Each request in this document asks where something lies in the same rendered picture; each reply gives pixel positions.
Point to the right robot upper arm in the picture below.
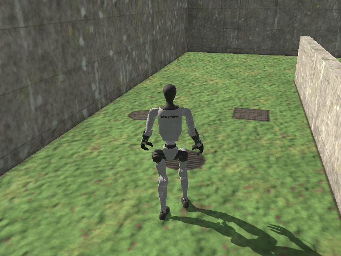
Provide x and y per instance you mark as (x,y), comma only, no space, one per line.
(189,121)

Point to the left robot forearm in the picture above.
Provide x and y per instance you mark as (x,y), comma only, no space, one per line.
(144,138)

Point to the left robot upper arm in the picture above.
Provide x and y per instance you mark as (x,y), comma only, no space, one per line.
(150,121)

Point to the robot right thigh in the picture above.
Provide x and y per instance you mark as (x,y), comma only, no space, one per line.
(182,156)

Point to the right robot hand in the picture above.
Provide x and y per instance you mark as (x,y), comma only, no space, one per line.
(201,148)

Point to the left robot hand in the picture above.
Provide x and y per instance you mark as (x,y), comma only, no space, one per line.
(145,148)

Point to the right robot shin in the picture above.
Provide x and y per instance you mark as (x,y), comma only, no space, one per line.
(184,185)

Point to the right robot forearm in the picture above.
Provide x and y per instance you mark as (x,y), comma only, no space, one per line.
(197,139)

